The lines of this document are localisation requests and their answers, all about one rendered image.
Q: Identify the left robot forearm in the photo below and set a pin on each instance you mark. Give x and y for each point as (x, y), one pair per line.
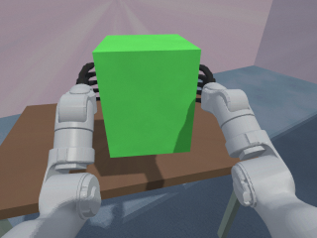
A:
(73, 132)

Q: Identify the robot left hand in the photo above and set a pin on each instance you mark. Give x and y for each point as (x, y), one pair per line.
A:
(84, 75)

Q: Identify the table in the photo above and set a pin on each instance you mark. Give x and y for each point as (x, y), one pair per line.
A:
(24, 157)

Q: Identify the robot left upper arm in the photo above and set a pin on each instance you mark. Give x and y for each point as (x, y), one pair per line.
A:
(66, 202)

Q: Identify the carton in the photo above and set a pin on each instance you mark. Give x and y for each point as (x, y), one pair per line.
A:
(147, 86)

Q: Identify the robot right hand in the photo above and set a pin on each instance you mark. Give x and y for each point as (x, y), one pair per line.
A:
(207, 78)

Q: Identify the right robot forearm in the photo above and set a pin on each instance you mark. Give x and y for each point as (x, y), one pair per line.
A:
(244, 137)

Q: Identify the robot right upper arm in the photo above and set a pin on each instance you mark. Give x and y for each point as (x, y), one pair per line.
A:
(264, 184)

